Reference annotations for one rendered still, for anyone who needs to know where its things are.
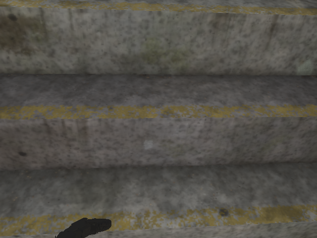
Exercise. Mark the left robot hand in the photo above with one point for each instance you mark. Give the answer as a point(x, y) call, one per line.
point(85, 227)

